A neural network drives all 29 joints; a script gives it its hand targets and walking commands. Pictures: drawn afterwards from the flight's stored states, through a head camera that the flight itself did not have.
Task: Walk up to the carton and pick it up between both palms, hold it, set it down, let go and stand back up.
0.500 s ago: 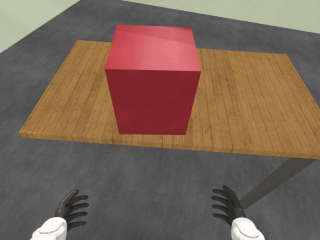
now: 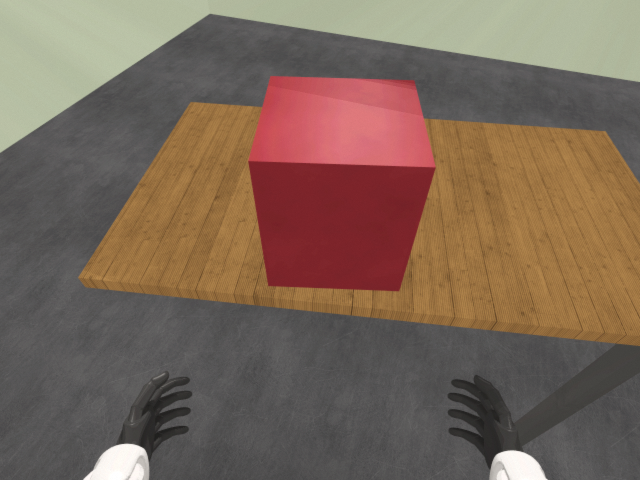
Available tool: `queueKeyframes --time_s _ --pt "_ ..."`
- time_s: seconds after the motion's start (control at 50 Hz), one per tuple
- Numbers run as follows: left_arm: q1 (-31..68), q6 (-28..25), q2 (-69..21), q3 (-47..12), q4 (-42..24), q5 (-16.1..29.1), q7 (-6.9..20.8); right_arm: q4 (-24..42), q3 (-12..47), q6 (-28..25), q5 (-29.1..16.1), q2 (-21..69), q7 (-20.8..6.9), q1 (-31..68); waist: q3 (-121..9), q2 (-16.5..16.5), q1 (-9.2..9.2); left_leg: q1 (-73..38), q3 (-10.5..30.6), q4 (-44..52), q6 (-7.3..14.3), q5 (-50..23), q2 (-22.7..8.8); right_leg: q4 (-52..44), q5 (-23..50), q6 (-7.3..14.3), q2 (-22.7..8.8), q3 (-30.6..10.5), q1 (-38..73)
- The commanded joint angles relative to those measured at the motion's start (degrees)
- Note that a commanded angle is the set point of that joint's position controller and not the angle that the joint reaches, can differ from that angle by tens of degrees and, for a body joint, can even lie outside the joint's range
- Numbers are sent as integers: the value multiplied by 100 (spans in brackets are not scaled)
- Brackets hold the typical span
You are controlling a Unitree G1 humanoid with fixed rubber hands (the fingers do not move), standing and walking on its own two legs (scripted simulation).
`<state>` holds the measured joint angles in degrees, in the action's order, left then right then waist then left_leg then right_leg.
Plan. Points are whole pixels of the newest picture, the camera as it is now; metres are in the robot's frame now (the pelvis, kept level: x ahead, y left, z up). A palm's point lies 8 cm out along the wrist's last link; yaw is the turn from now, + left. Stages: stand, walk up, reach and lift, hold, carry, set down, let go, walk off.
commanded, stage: reach and lift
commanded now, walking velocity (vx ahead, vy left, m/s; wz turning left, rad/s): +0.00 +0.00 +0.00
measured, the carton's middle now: (337, 188) +0.49 +0.00 +0.07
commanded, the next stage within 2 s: none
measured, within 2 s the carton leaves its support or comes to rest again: neither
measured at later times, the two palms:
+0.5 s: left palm (143, 388) +0.21 +0.23 +0.02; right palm (511, 384) +0.22 -0.20 +0.02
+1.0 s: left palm (163, 323) +0.27 +0.21 +0.05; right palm (514, 327) +0.27 -0.21 +0.05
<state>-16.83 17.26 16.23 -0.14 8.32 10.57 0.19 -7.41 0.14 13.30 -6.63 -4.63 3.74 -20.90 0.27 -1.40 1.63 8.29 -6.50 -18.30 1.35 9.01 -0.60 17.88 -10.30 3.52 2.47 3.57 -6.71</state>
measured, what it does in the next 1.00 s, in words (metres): stands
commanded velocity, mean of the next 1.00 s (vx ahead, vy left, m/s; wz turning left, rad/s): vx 0.00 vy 0.00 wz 0.00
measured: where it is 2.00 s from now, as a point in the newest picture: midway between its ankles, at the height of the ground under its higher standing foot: outside the picture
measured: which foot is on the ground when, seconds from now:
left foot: down 0.00-1.00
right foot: down 0.00-1.00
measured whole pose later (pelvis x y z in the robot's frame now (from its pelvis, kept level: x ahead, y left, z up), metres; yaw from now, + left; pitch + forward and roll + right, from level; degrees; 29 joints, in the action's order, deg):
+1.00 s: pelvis +0.02 -0.01 +0.00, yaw +0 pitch +0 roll +1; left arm -2.8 12.8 15.3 1.5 3.0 13.8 -1.1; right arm -1.4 -1.4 10.8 -14.9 -10.7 4.5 -5.3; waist -1.2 -1.5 1.3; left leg 7.7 -5.4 -16.6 0.6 9.3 -0.3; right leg 18.0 -11.3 4.0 3.0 2.1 -7.2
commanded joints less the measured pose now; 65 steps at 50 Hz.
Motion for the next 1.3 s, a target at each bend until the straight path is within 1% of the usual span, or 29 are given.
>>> queueKeyframes --time_s 0.0,0.02,0.06,0.12,0.2,0.3,0.36,0.46,0.62,0.7,0.76,0.8,0.84,0.88,0.94,0.98,1.02,1.08,1.18,1.2,1.22,1.24,1.26,1.28 --pt "173 -183 492 205 -1243 0 -126 1582 -359 -330 -98 -691 -126 349 -60 175 128 -712 453 286 -156 -775 -200 -641 73 -121 -320 -507 -640" --pt "333 -228 706 207 -1635 -40 -183 1544 -314 -394 -64 -628 -137 498 -197 368 95 -518 458 209 -235 -1065 -275 -492 456 -139 -297 -444 -668" --pt "225 -338 634 188 -1862 -47 -243 1671 -331 -472 -175 -723 -192 343 -298 390 106 -633 488 133 -279 -1372 -246 -474 670 -92 -259 -467 -618" --pt "86 -532 564 195 -2019 -103 -272 1709 -319 -590 -338 -811 -236 113 -503 442 115 -972 564 0 -294 -1789 -231 -468 1015 -44 -268 -521 -640" --pt "-73 -723 554 239 -2091 -161 -235 1680 -356 -767 -489 -959 -266 -15 -800 492 87 -1327 653 -130 -302 -2188 -193 -499 1357 -32 -277 -582 -609" --pt "-47 -923 549 176 -2190 -57 -186 1825 -435 -997 -522 -1074 -210 86 -922 372 -15 -1429 737 -199 -284 -2355 -177 -511 1631 -60 -265 -615 -552" --pt "52 -1023 553 154 -2227 37 -163 1953 -438 -1062 -528 -1106 -173 197 -849 288 -31 -1358 772 -186 -263 -2329 -170 -506 1690 -77 -263 -626 -525" --pt "325 -1113 569 203 -2206 117 -133 2112 -400 -1040 -589 -1146 -145 443 -630 223 13 -1250 821 -108 -219 -2145 -172 -539 1530 -70 -295 -673 -520" --pt "1090 -1235 589 246 -2046 233 -151 2235 -422 -991 -662 -1137 -99 1088 -567 131 21 -1028 835 83 -69 -1280 -171 -513 1117 -115 -433 -820 -524" --pt "1515 -1350 616 269 -1935 292 -186 2179 -444 -1002 -690 -1121 -74 1468 -691 118 25 -888 820 139 -7 -940 -150 -443 1003 -162 -494 -896 -462" --pt "1885 -1370 642 317 -1763 305 -188 2012 -446 -945 -709 -1105 -46 1817 -754 142 18 -817 803 177 33 -793 -137 -425 921 -193 -535 -950 -437" --pt "2175 -1265 655 374 -1659 295 -167 1875 -437 -833 -725 -1093 -20 2085 -773 170 -3 -796 785 216 61 -712 -136 -436 859 -213 -559 -978 -440" --pt "2498 -1037 667 443 -1629 281 -134 1768 -422 -664 -753 -1097 19 2392 -808 190 -34 -768 759 258 82 -654 -142 -443 842 -237 -575 -997 -417" --pt "2781 -770 686 508 -1758 295 -118 1799 -409 -516 -807 -1151 64 2700 -944 173 -54 -715 730 265 87 -657 -140 -390 981 -275 -571 -1002 -309" --pt "3088 -450 724 603 -2032 374 -133 1986 -402 -398 -909 -1301 138 3142 -1354 78 -71 -632 695 209 83 -823 -112 -202 1511 -357 -523 -991 -40" --pt "3241 -263 729 702 -2100 382 -131 2032 -400 -340 -962 -1396 188 3396 -1601 22 -90 -624 678 156 72 -1019 -91 -84 1957 -404 -484 -973 121" --pt "3393 -67 705 825 -2052 328 -105 1952 -394 -274 -1005 -1480 237 3605 -1723 -15 -108 -674 664 118 56 -1208 -81 -18 2321 -436 -451 -949 223" --pt "3635 257 651 1011 -1884 192 -32 1683 -359 -150 -1092 -1599 314 3869 -1698 -45 -130 -809 649 108 30 -1396 -90 -15 2611 -456 -414 -908 284" --pt "4136 736 568 1175 -1849 27 34 1310 -281 58 -1305 -1788 396 4425 -1631 27 -180 -997 645 76 -37 -1553 -104 -65 2656 -426 -332 -816 244" --pt "4418 829 649 1062 -1827 177 37 1385 -381 115 -1248 -1936 416 4805 -1688 -149 -258 -910 698 63 -16 -1417 -75 -31 2570 -444 -316 -790 372" --pt "4401 905 615 1088 -1783 177 16 1297 -340 192 -1299 -1866 416 4759 -1539 -115 -270 -877 717 90 4 -1360 -83 -30 2560 -424 -332 -803 280" --pt "4633 986 625 1109 -1757 164 0 1207 -312 260 -1364 -1880 401 4974 -1604 -60 -251 -846 691 87 -8 -1330 -72 -31 2469 -439 -308 -778 286" --pt "4876 1034 654 1085 -1855 169 -40 1192 -384 284 -1386 -1961 383 5235 -1676 27 -276 -808 684 91 -41 -1239 -88 -25 2278 -416 -285 -743 213" --pt "4939 1087 625 1111 -1770 135 -82 1117 -406 314 -1387 -1992 357 5333 -1724 97 -247 -814 680 80 -58 -1233 -109 -27 2159 -412 -286 -759 120"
